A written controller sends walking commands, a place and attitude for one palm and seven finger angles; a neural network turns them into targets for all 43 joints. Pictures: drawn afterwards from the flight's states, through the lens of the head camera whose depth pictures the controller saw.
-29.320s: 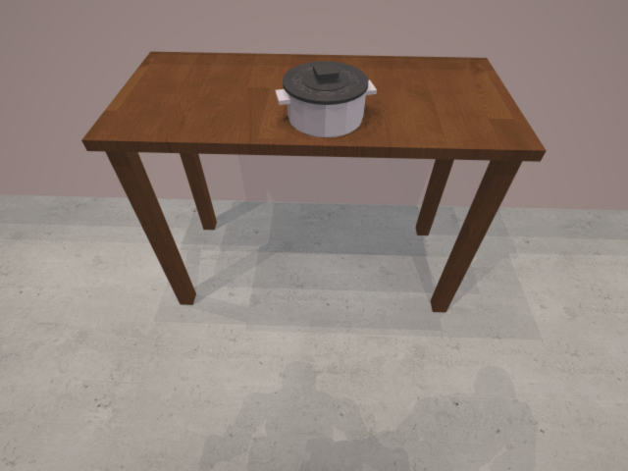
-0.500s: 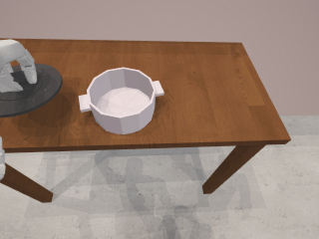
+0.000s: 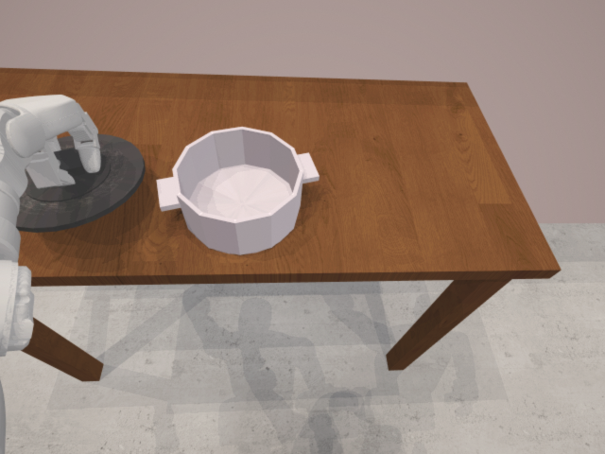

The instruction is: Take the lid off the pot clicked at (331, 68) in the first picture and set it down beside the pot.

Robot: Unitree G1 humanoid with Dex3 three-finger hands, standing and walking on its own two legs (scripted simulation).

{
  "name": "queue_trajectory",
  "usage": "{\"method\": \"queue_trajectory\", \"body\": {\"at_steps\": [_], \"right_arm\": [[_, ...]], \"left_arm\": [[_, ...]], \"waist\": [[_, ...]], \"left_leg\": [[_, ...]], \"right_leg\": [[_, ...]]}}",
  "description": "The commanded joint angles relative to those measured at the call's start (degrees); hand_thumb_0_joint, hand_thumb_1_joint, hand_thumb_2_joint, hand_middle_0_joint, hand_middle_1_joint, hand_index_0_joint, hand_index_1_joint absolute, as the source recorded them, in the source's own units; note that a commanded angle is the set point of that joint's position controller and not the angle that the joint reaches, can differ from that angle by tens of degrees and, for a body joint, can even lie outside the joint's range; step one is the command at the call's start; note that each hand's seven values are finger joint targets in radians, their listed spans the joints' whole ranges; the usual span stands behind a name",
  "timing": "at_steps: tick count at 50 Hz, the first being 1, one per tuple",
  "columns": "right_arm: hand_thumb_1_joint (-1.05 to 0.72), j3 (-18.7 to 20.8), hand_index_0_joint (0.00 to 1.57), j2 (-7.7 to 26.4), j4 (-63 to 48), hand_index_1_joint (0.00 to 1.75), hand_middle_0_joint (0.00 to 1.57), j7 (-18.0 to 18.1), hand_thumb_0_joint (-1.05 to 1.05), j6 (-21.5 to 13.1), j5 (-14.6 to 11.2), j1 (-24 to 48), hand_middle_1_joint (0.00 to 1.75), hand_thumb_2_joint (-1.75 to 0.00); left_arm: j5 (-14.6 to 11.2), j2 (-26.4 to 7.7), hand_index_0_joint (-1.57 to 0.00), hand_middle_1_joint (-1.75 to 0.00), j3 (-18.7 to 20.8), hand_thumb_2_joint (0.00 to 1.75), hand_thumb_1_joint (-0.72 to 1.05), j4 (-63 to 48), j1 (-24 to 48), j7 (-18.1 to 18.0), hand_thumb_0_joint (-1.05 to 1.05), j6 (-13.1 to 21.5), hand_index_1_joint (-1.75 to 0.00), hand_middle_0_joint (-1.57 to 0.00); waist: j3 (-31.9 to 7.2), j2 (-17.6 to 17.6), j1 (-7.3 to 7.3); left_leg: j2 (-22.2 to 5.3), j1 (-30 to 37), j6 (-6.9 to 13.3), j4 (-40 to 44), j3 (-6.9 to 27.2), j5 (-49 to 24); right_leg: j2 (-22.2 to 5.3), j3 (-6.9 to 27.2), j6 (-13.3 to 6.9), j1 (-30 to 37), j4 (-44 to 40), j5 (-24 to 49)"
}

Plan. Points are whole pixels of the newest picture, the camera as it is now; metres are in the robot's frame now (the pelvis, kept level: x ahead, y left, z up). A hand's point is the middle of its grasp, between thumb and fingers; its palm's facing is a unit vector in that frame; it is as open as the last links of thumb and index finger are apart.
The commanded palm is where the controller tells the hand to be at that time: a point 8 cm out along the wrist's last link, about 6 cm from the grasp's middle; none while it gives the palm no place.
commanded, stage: lower the lid onto the table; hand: left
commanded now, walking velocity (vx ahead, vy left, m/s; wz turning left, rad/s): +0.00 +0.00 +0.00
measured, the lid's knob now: (62, 164) +0.48 +0.31 +0.09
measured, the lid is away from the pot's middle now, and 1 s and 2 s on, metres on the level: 0.23 0.24 0.24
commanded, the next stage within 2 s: open the fingers wide in 1.10 s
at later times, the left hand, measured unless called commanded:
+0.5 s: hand (70, 177) +0.47 +0.30 +0.08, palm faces -0.49 -0.12 -0.87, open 6.0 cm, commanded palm +0.50 +0.31 +0.14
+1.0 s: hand (66, 198) +0.45 +0.31 +0.05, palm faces -0.52 -0.11 -0.85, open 6.0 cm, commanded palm +0.51 +0.31 +0.11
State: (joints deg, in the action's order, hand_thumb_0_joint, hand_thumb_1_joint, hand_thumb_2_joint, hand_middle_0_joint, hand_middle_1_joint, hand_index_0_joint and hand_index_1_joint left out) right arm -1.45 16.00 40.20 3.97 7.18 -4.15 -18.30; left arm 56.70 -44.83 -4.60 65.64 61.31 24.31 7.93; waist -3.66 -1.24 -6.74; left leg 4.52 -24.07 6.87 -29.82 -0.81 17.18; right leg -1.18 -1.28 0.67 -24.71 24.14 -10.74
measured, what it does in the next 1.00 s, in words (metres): stands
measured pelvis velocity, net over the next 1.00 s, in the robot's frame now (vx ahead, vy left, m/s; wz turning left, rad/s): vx -0.01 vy -0.01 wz -0.02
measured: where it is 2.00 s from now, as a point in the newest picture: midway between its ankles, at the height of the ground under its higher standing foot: outside the picture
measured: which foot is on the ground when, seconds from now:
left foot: down 0.00-1.00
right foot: down 0.00-1.00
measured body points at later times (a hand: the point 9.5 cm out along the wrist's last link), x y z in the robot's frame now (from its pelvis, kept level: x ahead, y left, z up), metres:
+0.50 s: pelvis +0.00 -0.01 -0.01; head +0.09 +0.01 +0.43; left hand +0.49 +0.30 +0.13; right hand -0.02 -0.30 -0.12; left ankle -0.04 +0.03 -0.73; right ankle +0.00 -0.16 -0.73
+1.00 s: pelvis -0.01 -0.01 -0.02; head +0.09 +0.01 +0.42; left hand +0.47 +0.31 +0.10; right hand -0.01 -0.30 -0.13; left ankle -0.04 +0.03 -0.73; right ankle +0.00 -0.16 -0.73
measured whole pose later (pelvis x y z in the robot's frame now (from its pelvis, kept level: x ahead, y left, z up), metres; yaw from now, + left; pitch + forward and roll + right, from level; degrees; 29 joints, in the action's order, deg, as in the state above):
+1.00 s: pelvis -0.01 -0.01 -0.02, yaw -1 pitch +16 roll -4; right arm -2.7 16.3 40.7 6.9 8.9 -5.6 -19.8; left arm 56.8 -50.1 -2.5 69.0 58.4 22.8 12.5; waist -5.2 -1.0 -8.2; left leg 2.1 -35.3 5.8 -41.5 -0.8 22.1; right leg 1.1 -1.6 1.3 -35.2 33.5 -14.3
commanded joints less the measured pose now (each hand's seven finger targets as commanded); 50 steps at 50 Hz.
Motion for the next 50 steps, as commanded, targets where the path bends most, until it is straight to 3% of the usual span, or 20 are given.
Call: {"method": "queue_trajectory", "body": {"at_steps": [1, 2, 3, 6, 11, 16, 19, 20, 24, 26, 29, 32, 36, 37, 39, 40, 43, 45, 47, 50], "right_arm": [[-0.9, 4.0, 0.2, 10.9, -3.2, 0.3, 0.2, 0.9, 0.0, -1.1, 0.4, -6.2, 0.3, -0.9], [-0.9, 3.9, 0.2, 11.0, -2.9, 0.3, 0.2, 1.0, 0.0, -1.0, 0.3, -6.4, 0.3, -0.9], [-0.9, 3.8, 0.2, 11.4, -2.7, 0.3, 0.2, 1.0, 0.0, -0.8, 0.0, -6.6, 0.3, -0.9], [-0.9, 3.9, 0.2, 11.5, -2.7, 0.3, 0.2, 1.3, 0.0, -0.8, 0.1, -7.1, 0.3, -0.9], [-0.9, 4.0, 0.2, 11.6, -2.0, 0.3, 0.2, 1.9, 0.0, -0.7, 0.1, -8.3, 0.3, -0.9], [-0.9, 3.6, 0.2, 11.9, -1.4, 0.3, 0.2, 2.4, 0.0, -0.5, -0.2, -9.1, 0.3, -0.9], [-0.9, 3.6, 0.2, 12.0, -1.5, 0.3, 0.2, 2.6, 0.0, -0.4, -0.1, -9.4, 0.3, -0.9], [-0.9, 3.5, 0.2, 11.8, -1.6, 0.3, 0.2, 2.6, 0.0, -0.3, -0.1, -9.5, 0.3, -0.9], [-0.9, 3.4, 0.2, 11.8, -1.9, 0.3, 0.2, 2.6, 0.0, 0.0, -0.3, -9.5, 0.3, -0.9], [-0.9, 3.4, 0.2, 11.8, -2.1, 0.3, 0.2, 2.6, 0.0, 0.4, -0.2, -9.6, 0.3, -0.9], [-0.9, 3.4, 0.2, 11.8, -2.0, 0.3, 0.2, 2.7, 0.0, 0.7, -0.6, -9.5, 0.3, -0.9], [-0.9, 3.3, 0.2, 12.0, -2.2, 0.3, 0.2, 2.8, 0.0, 1.3, -0.5, -9.6, 0.3, -0.9], [-0.9, 3.3, 0.2, 11.9, -1.7, 0.3, 0.2, 3.1, 0.0, 1.5, -0.7, -9.6, 0.3, -0.9], [-0.9, 3.3, 0.2, 11.9, -1.6, 0.3, 0.2, 3.2, 0.0, 1.5, -0.7, -9.8, 0.3, -0.9], [-0.9, 3.2, 0.2, 11.8, -1.7, 0.3, 0.2, 3.6, 0.0, 1.4, -0.7, -9.7, 0.3, -0.9], [-0.9, 3.3, 0.2, 11.8, -1.6, 0.3, 0.2, 3.7, 0.0, 1.4, -0.4, -10.0, 0.3, -0.9], [-0.9, 2.8, 0.2, 11.5, -1.4, 0.3, 0.2, 3.9, 0.0, 1.3, -0.9, -9.6, 0.3, -0.9], [-0.9, 2.8, 0.2, 11.8, -1.1, 0.3, 0.2, 3.8, 0.0, 1.4, -1.0, -9.7, 0.3, -0.9], [-0.9, 2.6, 0.2, 11.7, -1.2, 0.3, 0.2, 3.8, 0.0, 1.3, -1.2, -9.8, 0.3, -0.9], [-0.9, 2.2, 0.2, 11.9, -1.7, 0.3, 0.2, 3.8, 0.0, 1.3, -1.1, -10.1, 0.3, -0.9]], "left_arm": [[-0.2, -18.7, -1.03, -1.03, 4.9, 1.08, 0.55, -12.7, 32.9, -4.0, 0.0, -0.1, -1.13, -0.75], [-0.5, -17.6, -1.03, -1.03, 4.0, 1.08, 0.55, -10.1, 31.7, -3.7, 0.0, -0.4, -1.13, -0.75], [-0.4, -19.1, -1.03, -1.03, 4.8, 1.08, 0.55, -9.9, 31.7, -3.8, 0.0, -0.5, -1.13, -0.75], [-0.2, -18.3, -1.03, -1.03, 3.7, 1.08, 0.55, -9.7, 32.7, -4.0, 0.0, -0.5, -1.13, -0.75], [-0.2, -20.3, -1.03, -1.03, 4.9, 1.08, 0.55, -11.9, 33.9, -4.0, 0.0, 0.6, -1.13, -0.75], [-0.4, -22.0, -1.03, -1.03, 5.5, 1.08, 0.55, -8.7, 31.3, -4.2, 0.0, 1.3, -1.13, -0.75], [0.3, -25.1, -1.03, -1.03, 7.6, 1.08, 0.55, -11.0, 30.8, -4.7, 0.0, 2.3, -1.13, -0.75], [0.6, -26.9, -1.03, -1.03, 9.0, 1.08, 0.55, -11.5, 30.6, -4.9, 0.0, 2.4, -1.13, -0.75], [0.2, -26.1, -1.03, -1.03, 8.7, 1.08, 0.55, -10.1, 27.9, -4.7, 0.0, 2.5, -1.13, -0.75], [0.4, -28.4, -1.03, -1.03, 10.6, 1.08, 0.55, -9.8, 26.7, -4.8, 0.0, 2.4, -1.13, -0.75], [-0.2, -24.6, -1.03, -1.03, 7.5, 1.08, 0.55, -8.1, 25.1, -4.0, 0.0, 2.4, -1.13, -0.75], [-0.1, -26.7, -1.03, -1.03, 8.9, 1.08, 0.55, -8.7, 25.2, -3.8, 0.0, 2.6, -1.13, -0.75], [-0.5, -23.4, -1.03, -1.03, 5.8, 1.08, 0.55, -10.5, 27.4, -3.3, 0.0, 3.2, -1.13, -0.75], [-0.5, -25.4, -1.03, -1.03, 7.4, 1.08, 0.55, -11.4, 27.5, -3.5, 0.0, 3.6, -1.13, -0.75], [-1.1, -25.6, -1.03, -1.03, 8.0, 1.08, 0.55, -13.3, 27.7, -3.5, 0.0, 4.5, -1.13, -0.75], [-1.2, -27.9, -1.03, -1.03, 9.7, 1.08, 0.55, -15.1, 28.4, -3.8, 0.0, 4.8, -1.13, -0.75], [-1.9, -24.3, -1.03, -1.03, 7.3, 1.08, 0.55, -10.2, 25.3, -3.6, 0.0, 4.5, -1.13, -0.75], [-1.5, -23.8, -1.03, -1.03, 6.8, 1.08, 0.55, -10.4, 25.8, -3.9, 0.0, 4.5, -1.13, -0.75], [-0.8, -22.1, -1.03, -1.03, 5.2, 1.08, 0.55, -7.8, 24.7, -4.0, 0.0, 4.3, -1.13, -0.75], [-0.3, -23.6, -1.03, -1.03, 5.9, 1.08, 0.55, -6.3, 24.0, -4.3, 0.0, 4.4, -1.13, -0.75]], "waist": [[-26.1, -10.7, -0.32], [-23.7, -8.8, -0.66], [-23.3, -8.4, -0.6], [-24.1, -9.0, -0.92], [-26.7, -9.9, -1.3], [-24.9, -8.8, -1.52], [-26.7, -12.7, -0.88], [-27.6, -12.3, -0.78], [-26.7, -11.9, -0.75], [-27.5, -10.9, -0.42], [-25.4, -10.5, -1.13], [-26.4, -9.2, -1.1], [-25.9, -12.3, -2.08], [-26.9, -11.7, -1.85], [-28.7, -13.2, -1.8], [-30.5, -14.3, -1.61], [-25.8, -10.6, -2.36], [-25.4, -12.4, -2.14], [-22.4, -11.5, -2.46], [-23.0, -10.0, -2.3]], "left_leg": [[-5.4, 24.5, -7.0, -0.9, 7.6, -44.6], [-5.4, 22.6, -6.6, -0.8, 7.1, -41.1], [-5.3, 21.1, -6.5, -0.4, 6.7, -38.4], [-5.1, 21.0, -6.3, -0.7, 6.6, -38.1], [-5.3, 22.3, -6.2, -2.0, 6.4, -40.5], [-4.8, 17.8, -5.1, -2.7, 4.9, -35.6], [-4.8, 18.8, -5.7, -3.8, 4.7, -40.3], [-4.7, 19.0, -5.8, -4.3, 5.1, -41.6], [-4.8, 17.6, -5.5, -5.0, 4.5, -41.9], [-4.5, 16.6, -4.9, -5.5, 4.2, -40.6], [-4.6, 15.3, -4.9, -6.0, 3.8, -40.0], [-4.5, 14.2, -4.3, -6.6, 3.8, -37.6], [-4.9, 14.9, -4.5, -7.4, 3.7, -35.1], [-5.0, 15.0, -4.3, -7.7, 3.8, -35.1], [-5.2, 17.2, -4.7, -8.4, 4.2, -39.7], [-5.2, 17.8, -4.7, -8.9, 4.1, -40.2], [-5.0, 13.0, -4.1, -8.5, 3.5, -33.5], [-5.3, 13.7, -4.7, -8.7, 3.9, -35.1], [-5.3, 11.6, -4.9, -8.9, 4.1, -32.2], [-5.0, 9.3, -4.7, -9.2, 3.9, -30.0]], "right_leg": [[4.0, -1.3, -3.0, -0.1, 1.2, 12.8], [4.0, -1.4, -2.9, -0.7, 0.9, 11.8], [3.9, -1.4, -2.9, -0.2, 1.0, 11.2], [4.0, -1.3, -3.0, -0.7, 1.4, 11.6], [4.2, -1.2, -2.8, -1.0, 2.1, 12.5], [4.4, -1.1, -2.8, -0.6, 2.9, 12.5], [4.4, -1.1, -3.1, -0.3, 3.7, 14.6], [4.6, -1.1, -3.0, 0.0, 4.1, 14.9], [4.6, -1.3, -2.9, -0.5, 4.5, 15.5], [4.6, -1.1, -2.7, 0.4, 4.8, 15.6], [4.7, -1.4, -2.6, -1.7, 5.1, 15.1], [4.8, -1.3, -2.5, -1.6, 5.8, 14.3], [4.9, -1.5, -2.6, -5.4, 6.3, 11.3], [4.9, -1.5, -2.6, -4.8, 6.6, 11.4], [5.1, -1.7, -2.7, -5.5, 7.2, 12.7], [5.0, -1.3, -2.4, -4.7, 7.3, 13.0], [4.9, -1.8, -2.4, -6.1, 7.6, 10.7], [5.0, -1.9, -2.6, -7.9, 8.0, 10.0], [5.1, -2.3, -2.8, -10.2, 8.4, 7.7], [5.2, -2.1, -2.8, -9.4, 9.3, 7.1]]}}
